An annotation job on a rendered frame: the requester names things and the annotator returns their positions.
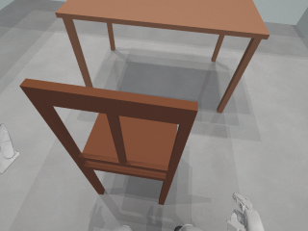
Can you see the right robot hand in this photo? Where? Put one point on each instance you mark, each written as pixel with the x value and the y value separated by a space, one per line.
pixel 249 220

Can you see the chair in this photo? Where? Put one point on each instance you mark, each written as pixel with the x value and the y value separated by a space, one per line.
pixel 134 134

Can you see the left robot hand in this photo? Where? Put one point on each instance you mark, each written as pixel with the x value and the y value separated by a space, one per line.
pixel 7 154

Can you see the table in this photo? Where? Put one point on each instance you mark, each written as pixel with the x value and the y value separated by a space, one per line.
pixel 235 18

